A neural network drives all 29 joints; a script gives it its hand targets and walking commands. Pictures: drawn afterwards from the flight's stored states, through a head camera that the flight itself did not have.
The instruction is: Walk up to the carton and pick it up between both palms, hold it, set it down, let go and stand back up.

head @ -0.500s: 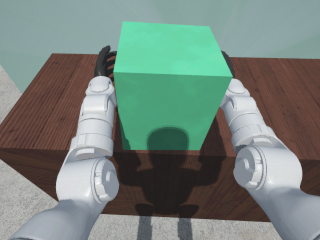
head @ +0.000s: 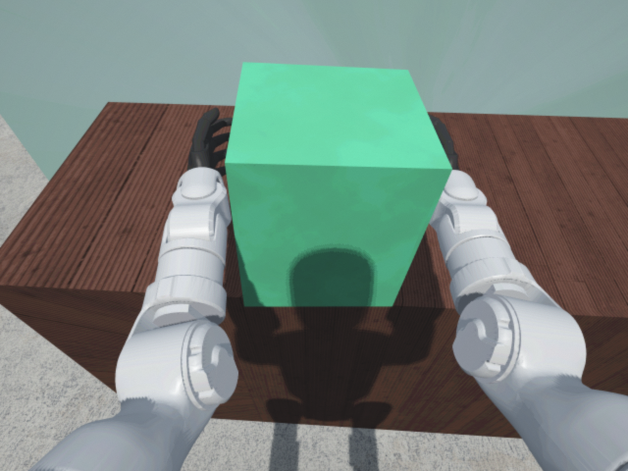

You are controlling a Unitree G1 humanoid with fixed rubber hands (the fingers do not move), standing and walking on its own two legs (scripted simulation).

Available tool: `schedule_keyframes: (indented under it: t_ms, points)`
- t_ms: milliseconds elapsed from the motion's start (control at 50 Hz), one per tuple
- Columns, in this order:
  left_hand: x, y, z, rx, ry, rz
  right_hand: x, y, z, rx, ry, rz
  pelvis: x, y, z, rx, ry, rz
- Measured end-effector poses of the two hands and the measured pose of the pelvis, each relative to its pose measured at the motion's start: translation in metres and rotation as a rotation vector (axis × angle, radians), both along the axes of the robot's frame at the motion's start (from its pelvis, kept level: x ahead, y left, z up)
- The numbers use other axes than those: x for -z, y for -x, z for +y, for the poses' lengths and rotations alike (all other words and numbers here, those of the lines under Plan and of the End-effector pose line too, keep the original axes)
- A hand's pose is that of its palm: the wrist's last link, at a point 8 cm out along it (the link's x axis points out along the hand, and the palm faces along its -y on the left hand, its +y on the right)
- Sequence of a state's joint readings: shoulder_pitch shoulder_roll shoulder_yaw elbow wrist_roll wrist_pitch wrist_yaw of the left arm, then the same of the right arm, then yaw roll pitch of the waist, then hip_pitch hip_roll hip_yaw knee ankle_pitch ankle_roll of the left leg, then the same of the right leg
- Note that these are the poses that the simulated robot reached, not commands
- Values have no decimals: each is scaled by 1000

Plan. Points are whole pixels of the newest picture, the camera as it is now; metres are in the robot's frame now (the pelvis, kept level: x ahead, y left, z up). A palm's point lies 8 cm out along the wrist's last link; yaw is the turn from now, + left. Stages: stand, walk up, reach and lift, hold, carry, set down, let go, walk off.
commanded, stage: set down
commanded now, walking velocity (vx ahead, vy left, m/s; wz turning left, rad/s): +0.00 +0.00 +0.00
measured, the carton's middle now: (322, 192) +0.43 +0.02 +0.12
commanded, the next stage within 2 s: none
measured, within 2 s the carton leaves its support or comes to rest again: rests again in 1.62 s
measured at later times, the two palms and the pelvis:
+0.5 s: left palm (205, 183) +0.42 +0.17 +0.14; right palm (437, 180) +0.44 -0.13 +0.13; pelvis +0.00 +0.00 +0.00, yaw +0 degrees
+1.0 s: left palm (203, 189) +0.42 +0.17 +0.13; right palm (434, 182) +0.44 -0.13 +0.13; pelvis +0.00 +0.00 +0.00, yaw +0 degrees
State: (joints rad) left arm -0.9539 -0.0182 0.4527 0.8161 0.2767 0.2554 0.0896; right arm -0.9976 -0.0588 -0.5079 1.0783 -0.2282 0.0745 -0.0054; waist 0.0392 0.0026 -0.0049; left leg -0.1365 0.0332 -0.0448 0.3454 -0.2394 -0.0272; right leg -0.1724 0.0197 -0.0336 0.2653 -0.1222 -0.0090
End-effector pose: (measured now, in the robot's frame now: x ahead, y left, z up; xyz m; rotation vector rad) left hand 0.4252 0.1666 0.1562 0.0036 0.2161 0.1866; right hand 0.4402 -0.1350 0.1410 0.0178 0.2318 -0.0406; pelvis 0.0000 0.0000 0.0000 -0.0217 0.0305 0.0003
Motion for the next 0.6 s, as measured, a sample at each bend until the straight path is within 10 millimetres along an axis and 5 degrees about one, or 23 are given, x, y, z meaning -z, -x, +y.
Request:
schedule_keyframes:
  t_ms: [600]
  points:
    - [19, 6, 5, -5, -3, 3, 9, 2, 4, -18, 6, -11, 0, -1, 0, -2, 0, 4]
